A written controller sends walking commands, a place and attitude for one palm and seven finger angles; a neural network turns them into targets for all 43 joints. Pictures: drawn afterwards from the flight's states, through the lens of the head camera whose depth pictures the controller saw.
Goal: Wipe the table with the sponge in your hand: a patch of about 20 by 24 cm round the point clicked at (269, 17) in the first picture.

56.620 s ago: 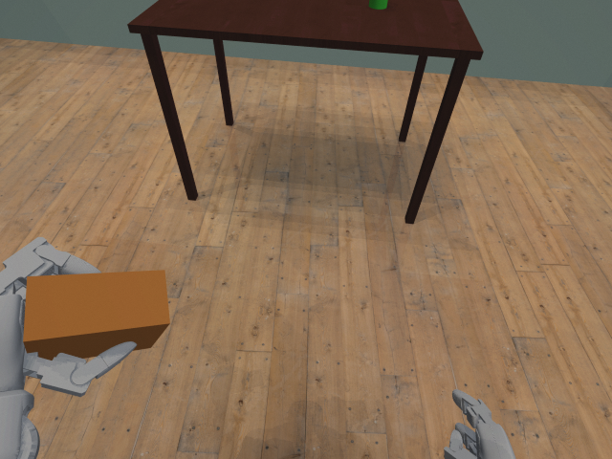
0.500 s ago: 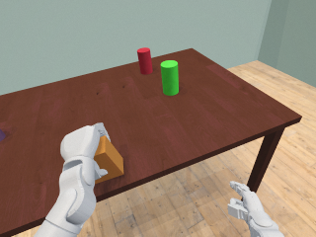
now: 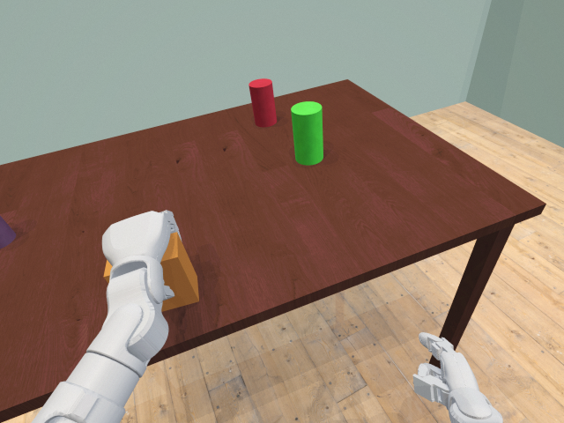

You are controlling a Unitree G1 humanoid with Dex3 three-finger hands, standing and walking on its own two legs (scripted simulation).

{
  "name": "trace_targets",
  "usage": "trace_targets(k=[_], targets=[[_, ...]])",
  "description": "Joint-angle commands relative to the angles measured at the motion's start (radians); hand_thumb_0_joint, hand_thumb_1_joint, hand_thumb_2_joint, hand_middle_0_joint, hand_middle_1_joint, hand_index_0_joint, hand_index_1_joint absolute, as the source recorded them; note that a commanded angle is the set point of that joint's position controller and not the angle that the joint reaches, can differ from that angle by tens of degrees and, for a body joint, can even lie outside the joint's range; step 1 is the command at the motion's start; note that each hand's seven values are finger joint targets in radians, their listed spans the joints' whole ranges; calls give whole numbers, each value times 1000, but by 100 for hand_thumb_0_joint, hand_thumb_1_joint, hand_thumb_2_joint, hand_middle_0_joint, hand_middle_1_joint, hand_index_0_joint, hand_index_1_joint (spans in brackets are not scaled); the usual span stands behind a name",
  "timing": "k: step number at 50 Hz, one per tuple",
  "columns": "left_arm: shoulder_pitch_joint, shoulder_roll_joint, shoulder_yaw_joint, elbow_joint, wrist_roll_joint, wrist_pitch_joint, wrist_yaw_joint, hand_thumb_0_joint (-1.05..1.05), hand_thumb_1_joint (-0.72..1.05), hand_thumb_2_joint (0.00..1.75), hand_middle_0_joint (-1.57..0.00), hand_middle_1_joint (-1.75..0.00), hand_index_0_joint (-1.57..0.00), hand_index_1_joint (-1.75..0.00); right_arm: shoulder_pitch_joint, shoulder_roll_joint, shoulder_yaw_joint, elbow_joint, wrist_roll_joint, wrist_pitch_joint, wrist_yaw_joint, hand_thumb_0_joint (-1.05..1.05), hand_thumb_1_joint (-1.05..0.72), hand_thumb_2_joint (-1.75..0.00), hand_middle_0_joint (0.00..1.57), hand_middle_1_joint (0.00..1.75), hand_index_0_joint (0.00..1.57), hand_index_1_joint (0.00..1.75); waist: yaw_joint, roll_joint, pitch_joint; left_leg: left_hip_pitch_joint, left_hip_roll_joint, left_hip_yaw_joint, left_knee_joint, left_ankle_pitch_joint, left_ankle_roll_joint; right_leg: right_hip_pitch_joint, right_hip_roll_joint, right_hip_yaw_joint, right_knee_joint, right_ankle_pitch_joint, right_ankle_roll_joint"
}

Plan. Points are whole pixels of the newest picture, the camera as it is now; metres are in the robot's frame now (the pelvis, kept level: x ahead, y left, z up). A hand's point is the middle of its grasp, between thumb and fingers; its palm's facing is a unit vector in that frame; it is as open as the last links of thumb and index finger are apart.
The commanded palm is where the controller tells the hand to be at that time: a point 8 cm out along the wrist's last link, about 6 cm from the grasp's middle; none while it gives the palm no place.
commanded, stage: wipe forward along the middle lane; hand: left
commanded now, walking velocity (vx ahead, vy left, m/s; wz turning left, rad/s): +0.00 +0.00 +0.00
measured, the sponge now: (159, 283) +0.30 +0.24 +0.06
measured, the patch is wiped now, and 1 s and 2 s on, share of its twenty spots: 1.00 1.00 1.00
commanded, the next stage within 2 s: slide back across to the first lane in 1.22 s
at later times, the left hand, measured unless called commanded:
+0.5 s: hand (150, 243) +0.35 +0.26 +0.11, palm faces +0.00 -0.05 -1.00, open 9.8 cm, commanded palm +0.32 +0.26 +0.13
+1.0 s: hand (144, 222) +0.39 +0.29 +0.11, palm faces -0.05 -0.03 -1.00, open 9.8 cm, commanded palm +0.38 +0.30 +0.14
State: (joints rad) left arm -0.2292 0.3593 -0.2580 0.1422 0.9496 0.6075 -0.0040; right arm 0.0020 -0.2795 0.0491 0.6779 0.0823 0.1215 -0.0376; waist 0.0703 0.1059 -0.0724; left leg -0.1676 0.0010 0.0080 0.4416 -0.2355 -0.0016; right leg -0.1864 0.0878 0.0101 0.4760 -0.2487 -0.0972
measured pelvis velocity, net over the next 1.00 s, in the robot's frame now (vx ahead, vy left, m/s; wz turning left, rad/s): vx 0.00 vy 0.00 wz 0.02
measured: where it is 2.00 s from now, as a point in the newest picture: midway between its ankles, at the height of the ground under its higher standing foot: outside the picture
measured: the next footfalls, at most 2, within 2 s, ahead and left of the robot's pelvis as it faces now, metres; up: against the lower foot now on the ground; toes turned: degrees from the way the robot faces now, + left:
none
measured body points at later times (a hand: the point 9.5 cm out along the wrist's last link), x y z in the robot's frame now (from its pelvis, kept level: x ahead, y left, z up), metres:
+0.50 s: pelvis +0.00 +0.00 +0.00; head -0.03 -0.05 +0.45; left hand +0.34 +0.25 +0.16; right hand +0.20 -0.24 -0.11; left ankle +0.00 +0.13 -0.74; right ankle +0.00 -0.05 -0.74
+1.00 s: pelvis +0.00 +0.00 +0.00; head +0.00 -0.03 +0.45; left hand +0.39 +0.29 +0.16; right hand +0.13 -0.26 -0.13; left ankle +0.00 +0.13 -0.74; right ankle +0.00 -0.05 -0.74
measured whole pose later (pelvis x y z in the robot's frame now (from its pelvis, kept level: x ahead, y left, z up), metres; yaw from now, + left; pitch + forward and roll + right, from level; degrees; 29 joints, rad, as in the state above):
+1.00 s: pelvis +0.00 +0.00 +0.00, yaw +1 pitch +5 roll +0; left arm -0.66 0.47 -0.08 0.81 0.97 0.29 0.04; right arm 0.19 -0.31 0.01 0.73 0.09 0.12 -0.06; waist -0.01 0.08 -0.11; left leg -0.35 0.00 -0.02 0.50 -0.24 0.01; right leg -0.34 0.09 -0.01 0.48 -0.23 -0.09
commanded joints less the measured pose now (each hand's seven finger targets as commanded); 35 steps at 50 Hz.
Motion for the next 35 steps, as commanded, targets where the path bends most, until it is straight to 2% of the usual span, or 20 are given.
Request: trace_targets(k=[1, 4, 8, 9, 10, 13, 14, 15, 16, 18, 19, 20, 21, 24, 25, 27, 29, 31, 34, 35], targets=[[-274, 169, 116, -3, 13, -25, 22, 0, 10, 130, -120, -160, -120, -160, -224, -88, -35, -176, -2, -58, -16, 0, -90, -90, 20, 30, 20, 30, 7, -195, -116, -40, -51, 3, -14, 106, 52, 69, -68, 129, -122, 158, 45], [-290, 205, 142, 30, 23, -41, 19, 0, 10, 130, -120, -160, -120, -160, -206, -98, -37, -169, -5, -53, -18, 0, -90, -90, 20, 30, 20, 30, 6, -176, -118, -41, -51, 0, -16, 102, 50, 59, -64, 142, -125, 161, 40], [-317, 179, 121, 79, 22, -61, 19, 0, 10, 130, -120, -160, -120, -160, -187, -99, -40, -170, 0, -48, -21, 0, -90, -90, 20, 30, 20, 30, -3, -174, -116, -56, -50, 3, -12, 107, 50, 53, -69, 115, -115, 189, 45], [-313, 218, 157, 87, 26, -66, 21, 0, 10, 130, -120, -160, -120, -160, -182, -104, -42, -169, -3, -48, -21, 0, -90, -90, 20, 30, 20, 30, 1, -171, -119, -56, -51, 0, -12, 99, 50, 50, -66, 139, -124, 164, 41], [-333, 189, 130, 92, 25, -73, 22, 0, 10, 130, -120, -160, -120, -160, -175, -102, -43, -172, -1, -48, -22, 0, -90, -90, 20, 30, 20, 30, -6, -183, -129, -65, -50, 5, -7, 101, 52, 58, -72, 120, -116, 177, 45], [-342, 196, 136, 134, 28, -89, 23, 0, 10, 130, -120, -160, -120, -160, -155, -107, -46, -165, -1, -46, -24, 0, -90, -90, 20, 30, 20, 30, -9, -187, -129, -72, -50, 4, -6, 111, 51, 56, -69, 115, -109, 214, 45], [-331, 234, 172, 145, 31, -92, 25, 0, 10, 130, -120, -160, -120, -160, -156, -110, -46, -165, -2, -44, -24, 0, -90, -90, 20, 30, 20, 30, -2, -183, -124, -77, -51, -3, -9, 99, 50, 48, -67, 134, -117, 180, 41], [-365, 188, 125, 161, 29, -93, 24, 0, 10, 130, -120, -160, -120, -160, -149, -107, -45, -165, 0, -43, -27, 0, -90, -90, 20, 30, 20, 30, -16, -187, -118, -85, -50, 4, -8, 84, 51, 39, -72, 115, -117, 160, 48], [-393, 199, 129, 200, 31, -97, 26, 0, 10, 130, -120, -160, -120, -160, -134, -111, -46, -153, 2, -43, -29, 0, -90, -90, 20, 30, 20, 30, -26, -199, -92, -92, -47, 4, -8, 70, 51, 16, -70, 118, -126, 139, 49], [-410, 204, 130, 240, 37, -105, 27, 0, 10, 130, -120, -160, -120, -160, -125, -114, -48, -150, 4, -42, -31, 0, -90, -90, 20, 30, 20, 30, -22, -191, -95, -102, -48, 1, -12, 57, 50, 7, -70, 110, -127, 109, 49], [-421, 238, 163, 247, 38, -114, 30, 0, 10, 130, -120, -160, -120, -160, -126, -116, -49, -149, 1, -43, -32, 0, -90, -90, 20, 30, 20, 30, -18, -178, -97, -102, -48, -4, -13, 47, 50, -1, -69, 128, -136, 86, 44], [-430, 213, 138, 260, 41, -121, 33, 0, 10, 130, -120, -160, -120, -160, -111, -114, -51, -148, 2, -43, -33, 0, -90, -90, 20, 30, 20, 30, -22, -177, -124, -107, -49, 2, -9, 51, 50, 16, -73, 111, -125, 87, 48], [-433, 193, 123, 290, 39, -126, 33, 0, 10, 130, -120, -160, -120, -160, -103, -113, -51, -148, 4, -43, -34, 0, -90, -90, 20, 30, 20, 30, -29, -196, -103, -113, -48, 3, -8, 46, 51, 1, -71, 108, -130, 89, 49], [-451, 246, 171, 319, 44, -149, 40, 0, 10, 130, -120, -160, -120, -160, -88, -121, -55, -144, 1, -40, -33, 0, -90, -90, 20, 30, 20, 30, -21, -178, -127, -125, -48, -7, -9, 44, 49, 4, -70, 119, -127, 89, 43], [-459, 212, 141, 324, 41, -156, 41, 0, 10, 130, -120, -160, -120, -160, -77, -118, -57, -145, 3, -39, -33, 0, -90, -90, 20, 30, 20, 30, -27, -195, -146, -124, -48, 1, -2, 55, 53, 18, -72, 101, -117, 117, 49], [-480, 239, 158, 359, 38, -169, 46, 0, 10, 130, -120, -160, -120, -160, -63, -121, -59, -139, 2, -39, -35, 0, -90, -90, 20, 30, 20, 30, -32, -207, -138, -141, -48, 4, 4, 44, 54, 18, -76, 112, -122, 119, 54], [-525, 310, 208, 388, 39, -182, 49, 0, 10, 130, -120, -160, -120, -160, -60, -128, -57, -130, 0, -39, -41, 0, -90, -90, 20, 30, 20, 30, -33, -204, -116, -161, -48, -5, -1, 14, 52, -4, -76, 137, -137, 51, 52], [-593, 270, 157, 437, 47, -196, 50, 0, 10, 130, -120, -160, -120, -160, -35, -125, -57, -119, 4, -42, -43, 0, -90, -90, 20, 30, 20, 30, -55, -196, -95, -169, -45, 1, -2, -4, 53, -32, -78, 114, -141, 12, 57], [-600, 361, 232, 471, 56, -222, 56, 0, 10, 130, -120, -160, -120, -160, -15, -132, -63, -115, 1, -45, -42, 0, -90, -90, 20, 30, 20, 30, -36, -152, -144, -179, -49, -7, 3, 6, 50, -8, -77, 134, -134, 18, 48], [-614, 317, 192, 475, 57, -232, 57, 0, 10, 130, -120, -160, -120, -160, -4, -127, -65, -115, 2, -45, -42, 0, -90, -90, 20, 30, 20, 30, -48, -166, -167, -177, -48, 2, 12, 20, 54, 8, -82, 119, -125, 54, 54]])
